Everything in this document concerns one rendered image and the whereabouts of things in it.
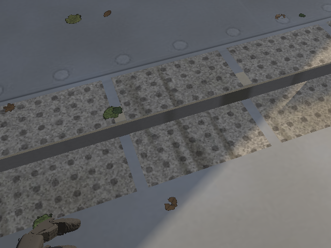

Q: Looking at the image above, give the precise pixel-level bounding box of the robot left hand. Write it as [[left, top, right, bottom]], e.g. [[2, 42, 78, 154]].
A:
[[16, 218, 81, 248]]

